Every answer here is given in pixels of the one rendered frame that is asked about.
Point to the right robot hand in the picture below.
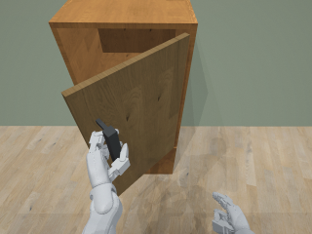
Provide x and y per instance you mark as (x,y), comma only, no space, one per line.
(231,221)

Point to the left robot forearm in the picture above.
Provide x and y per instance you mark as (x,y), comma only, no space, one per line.
(105,210)

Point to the cupboard door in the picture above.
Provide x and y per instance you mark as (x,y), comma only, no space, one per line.
(140,98)

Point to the left robot hand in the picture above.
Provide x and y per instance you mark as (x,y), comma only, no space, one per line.
(97,157)

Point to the handle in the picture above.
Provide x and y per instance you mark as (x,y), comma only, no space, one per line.
(111,139)

